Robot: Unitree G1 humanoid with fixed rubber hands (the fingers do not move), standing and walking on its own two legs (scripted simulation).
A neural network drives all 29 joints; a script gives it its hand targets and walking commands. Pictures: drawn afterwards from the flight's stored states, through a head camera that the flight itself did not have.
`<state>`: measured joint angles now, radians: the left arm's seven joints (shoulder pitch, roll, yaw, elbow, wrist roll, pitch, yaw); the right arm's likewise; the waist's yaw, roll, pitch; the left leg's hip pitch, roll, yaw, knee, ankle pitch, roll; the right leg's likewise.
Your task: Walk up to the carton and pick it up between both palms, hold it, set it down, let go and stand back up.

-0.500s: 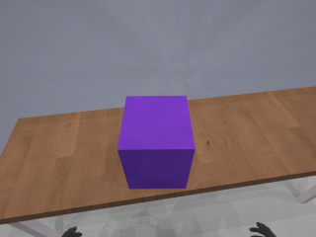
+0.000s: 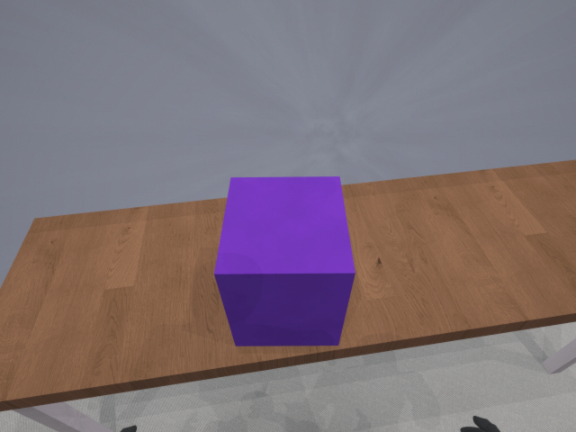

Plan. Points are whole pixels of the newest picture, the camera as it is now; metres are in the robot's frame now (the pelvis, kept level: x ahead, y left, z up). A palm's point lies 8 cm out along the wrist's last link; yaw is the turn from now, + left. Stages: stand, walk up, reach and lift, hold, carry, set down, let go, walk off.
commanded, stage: stand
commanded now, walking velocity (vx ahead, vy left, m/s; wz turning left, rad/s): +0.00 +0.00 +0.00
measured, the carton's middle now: (286, 263) +0.43 +0.02 -0.06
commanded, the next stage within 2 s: none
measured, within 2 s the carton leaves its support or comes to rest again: neither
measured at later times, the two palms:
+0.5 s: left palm out of the picture +0.10 +0.28 -0.11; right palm out of the picture +0.10 -0.28 -0.11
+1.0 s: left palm out of the picture +0.09 +0.28 -0.11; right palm out of the picture +0.09 -0.28 -0.11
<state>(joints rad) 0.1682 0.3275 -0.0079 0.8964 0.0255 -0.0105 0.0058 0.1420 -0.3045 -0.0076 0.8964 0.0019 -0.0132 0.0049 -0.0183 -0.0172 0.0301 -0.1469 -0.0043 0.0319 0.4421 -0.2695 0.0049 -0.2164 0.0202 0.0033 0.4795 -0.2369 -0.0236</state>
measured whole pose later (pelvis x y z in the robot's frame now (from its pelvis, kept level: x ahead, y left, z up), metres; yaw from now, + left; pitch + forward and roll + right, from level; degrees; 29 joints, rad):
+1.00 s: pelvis +0.00 +0.00 +0.00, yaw +0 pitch -2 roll +1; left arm 0.17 0.33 -0.01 0.96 0.02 -0.02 0.01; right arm 0.14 -0.31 -0.01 0.95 0.00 -0.01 0.00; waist -0.02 -0.02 0.02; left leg -0.15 0.00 0.03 0.44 -0.26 0.00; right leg -0.22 0.02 0.00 0.48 -0.23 -0.02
